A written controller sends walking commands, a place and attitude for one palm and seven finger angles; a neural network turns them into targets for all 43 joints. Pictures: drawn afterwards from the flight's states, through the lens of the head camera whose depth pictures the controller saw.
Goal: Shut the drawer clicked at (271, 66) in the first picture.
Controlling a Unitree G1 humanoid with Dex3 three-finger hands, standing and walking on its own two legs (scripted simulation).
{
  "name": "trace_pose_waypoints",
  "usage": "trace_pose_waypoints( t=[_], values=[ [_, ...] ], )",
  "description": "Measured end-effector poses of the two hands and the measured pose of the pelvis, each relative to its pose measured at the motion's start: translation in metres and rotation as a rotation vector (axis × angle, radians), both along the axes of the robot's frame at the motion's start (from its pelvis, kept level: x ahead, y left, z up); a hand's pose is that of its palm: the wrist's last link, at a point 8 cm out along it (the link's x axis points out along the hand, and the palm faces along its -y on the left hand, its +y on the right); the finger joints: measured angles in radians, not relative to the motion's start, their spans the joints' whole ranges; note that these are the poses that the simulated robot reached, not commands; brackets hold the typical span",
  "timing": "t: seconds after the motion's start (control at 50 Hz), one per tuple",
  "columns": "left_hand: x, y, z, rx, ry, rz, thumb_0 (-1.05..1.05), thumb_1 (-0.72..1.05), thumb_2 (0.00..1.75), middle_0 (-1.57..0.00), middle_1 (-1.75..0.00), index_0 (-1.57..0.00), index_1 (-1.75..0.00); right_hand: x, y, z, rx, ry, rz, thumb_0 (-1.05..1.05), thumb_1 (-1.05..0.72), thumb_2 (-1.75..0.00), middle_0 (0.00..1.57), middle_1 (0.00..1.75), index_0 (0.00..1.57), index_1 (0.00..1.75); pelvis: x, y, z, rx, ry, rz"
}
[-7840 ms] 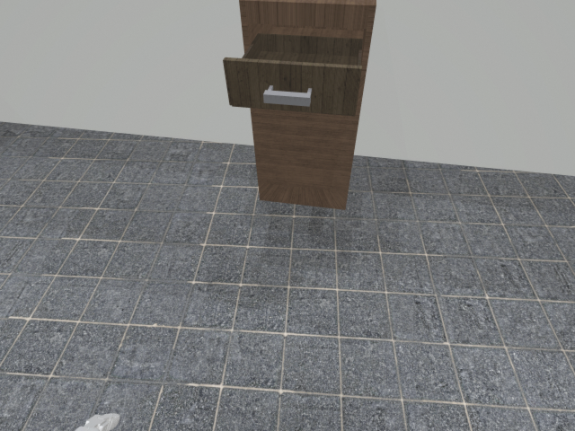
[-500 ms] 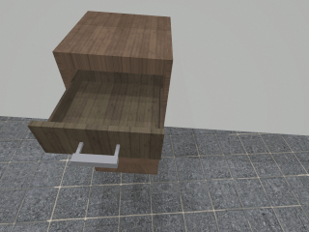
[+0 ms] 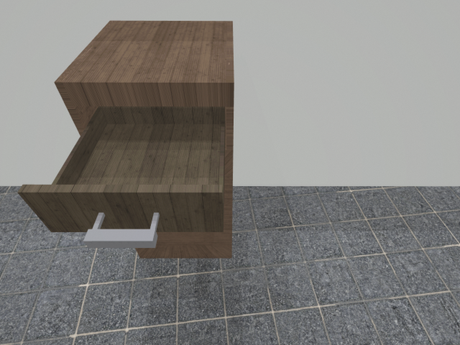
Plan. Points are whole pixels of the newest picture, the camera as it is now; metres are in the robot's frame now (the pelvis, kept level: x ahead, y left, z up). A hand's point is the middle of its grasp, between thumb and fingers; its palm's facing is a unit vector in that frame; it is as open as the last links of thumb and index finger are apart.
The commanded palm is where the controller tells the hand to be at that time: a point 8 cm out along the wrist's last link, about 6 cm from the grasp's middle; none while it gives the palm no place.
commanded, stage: come to a stop and stand still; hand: left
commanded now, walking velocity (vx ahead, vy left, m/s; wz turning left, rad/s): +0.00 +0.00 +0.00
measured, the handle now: (125, 228) +0.33 +0.23 +0.00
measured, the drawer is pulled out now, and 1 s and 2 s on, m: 0.29 0.29 0.27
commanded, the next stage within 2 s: look again from close up in 0.28 s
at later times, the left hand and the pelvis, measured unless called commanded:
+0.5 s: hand out of the picture +0.01 +0.14 -0.17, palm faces +0.02 -0.98 -0.17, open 7.4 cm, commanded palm none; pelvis +0.02 -0.02 +0.01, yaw +0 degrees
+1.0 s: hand out of the picture +0.01 +0.14 -0.17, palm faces +0.03 -0.98 -0.19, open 7.4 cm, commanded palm +0.11 +0.19 -0.06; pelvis +0.03 -0.02 +0.01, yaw +0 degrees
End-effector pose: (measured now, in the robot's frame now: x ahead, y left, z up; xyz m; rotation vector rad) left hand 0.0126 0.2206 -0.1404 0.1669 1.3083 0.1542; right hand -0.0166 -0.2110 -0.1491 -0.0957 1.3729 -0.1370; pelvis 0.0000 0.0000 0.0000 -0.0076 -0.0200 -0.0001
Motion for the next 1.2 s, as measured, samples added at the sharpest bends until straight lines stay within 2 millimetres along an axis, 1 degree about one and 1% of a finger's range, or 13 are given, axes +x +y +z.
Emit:
trace_pose_waypoints(
  t=[0.04, 0.12, 0.2, 0.28, 0.46, 0.78, 1.02, 1.04, 1.06, 1.1, 1.12, 1.16, 1.2],
  values=[
    [-0.001, -0.001, 0.004, 0.003, -0.002, 0.005, 0.02, 0.94, 0.9, -0.2, -0.3, -0.2, -0.3, 0.011, -0.003, 0.001, -0.007, -0.008, 0.019, 0.01, -0.92, -0.9, 0.2, 0.3, 0.2, 0.3, 0.001, -0.001, 0.002, 0.005, 0.002, 0.0],
    [-0.008, -0.006, 0.007, -0.001, 0.029, 0.009, 0.01, 0.93, 0.9, -0.2, -0.3, -0.2, -0.3, 0.023, -0.013, 0.004, -0.016, -0.017, 0.028, 0.02, -0.93, -0.9, 0.2, 0.3, 0.2, 0.3, 0.004, -0.004, 0.005, 0.011, 0.007, -0.003],
    [-0.016, -0.013, 0.007, -0.014, 0.072, 0.011, 0.01, 0.92, 0.9, -0.19, -0.3, -0.2, -0.3, 0.031, -0.019, 0.006, -0.022, -0.015, 0.032, 0.01, -0.93, -0.9, 0.2, 0.3, 0.2, 0.3, 0.008, -0.008, 0.007, 0.015, 0.011, -0.005],
    [-0.02, -0.021, 0.006, -0.03, 0.098, 0.017, 0.0, 0.91, 0.9, -0.19, -0.3, -0.2, -0.3, 0.035, -0.022, 0.008, -0.026, -0.001, 0.035, 0.01, -0.92, -0.9, 0.2, 0.3, 0.2, 0.3, 0.012, -0.011, 0.008, 0.016, 0.011, -0.004],
    [-0.014, -0.031, 0.004, -0.042, 0.098, 0.021, 0.0, 0.91, 0.9, -0.2, -0.3, -0.2, -0.3, 0.036, -0.024, 0.008, -0.025, 0.024, 0.032, 0.01, -0.92, -0.9, 0.2, 0.3, 0.2, 0.3, 0.019, -0.017, 0.009, 0.017, 0.004, -0.003],
    [-0.002, -0.028, 0.006, -0.022, 0.085, 0.024, 0.0, 0.91, 0.9, -0.19, -0.3, -0.2, -0.3, 0.027, -0.018, 0.007, -0.003, 0.064, 0.022, 0.0, -0.91, -0.9, 0.2, 0.3, 0.2, 0.3, 0.025, -0.02, 0.009, 0.019, 0.005, 0.0],
    [-0.005, -0.03, 0.005, -0.022, 0.082, 0.029, 0.0, 0.91, 0.9, -0.19, -0.3, -0.2, -0.3, 0.027, -0.019, 0.007, -0.006, 0.063, 0.024, 0.0, -0.91, -0.9, 0.2, 0.3, 0.2, 0.3, 0.024, -0.02, 0.009, 0.014, 0.007, 0.002],
    [0.001, -0.026, 0.01, -0.012, 0.053, 0.063, 0.02, 0.92, 0.9, -0.2, -0.3, -0.2, -0.3, 0.029, -0.022, 0.008, -0.018, 0.035, 0.022, 0.01, -0.92, -0.9, 0.2, 0.3, 0.2, 0.3, 0.023, -0.02, 0.008, 0.01, 0.009, -0.001],
    [0.012, -0.018, 0.021, 0.014, -0.03, 0.088, 0.03, 0.95, 0.9, -0.2, -0.3, -0.21, -0.3, 0.034, -0.027, 0.011, -0.039, -0.026, 0.026, 0.01, -0.93, -0.9, 0.2, 0.3, 0.2, 0.3, 0.022, -0.02, 0.007, 0.013, 0.008, -0.006],
    [0.047, -0.001, 0.054, 0.085, -0.284, 0.094, 0.05, 0.97, 0.9, -0.21, -0.31, -0.22, -0.31, 0.051, -0.037, 0.017, -0.072, -0.17, 0.027, 0.02, -0.93, -0.9, 0.21, 0.3, 0.2, 0.3, 0.019, -0.019, 0.006, 0.022, 0.014, 0.001],
    [0.066, 0.003, 0.072, 0.106, -0.398, 0.094, 0.05, 0.97, 0.9, -0.22, -0.32, -0.22, -0.32, 0.061, -0.041, 0.019, -0.082, -0.237, 0.028, 0.02, -0.93, -0.9, 0.21, 0.3, 0.2, 0.3, 0.017, -0.018, 0.005, 0.023, 0.016, 0.012],
    [0.105, 0.004, 0.109, 0.115, -0.634, 0.071, 0.05, 0.97, 0.9, -0.23, -0.34, -0.24, -0.34, 0.085, -0.05, 0.023, -0.102, -0.371, 0.046, 0.02, -0.92, -0.9, 0.21, 0.3, 0.2, 0.3, 0.011, -0.016, 0.003, 0.021, 0.027, 0.032],
    [0.14, -0.003, 0.143, 0.098, -0.867, 0.017, 0.04, 0.96, 0.9, -0.25, -0.37, -0.26, -0.36, 0.111, -0.058, 0.031, -0.122, -0.505, 0.066, 0.02, -0.92, -0.9, 0.2, 0.3, 0.2, 0.3, 0.003, -0.015, -0.002, 0.019, 0.05, 0.042]
  ],
)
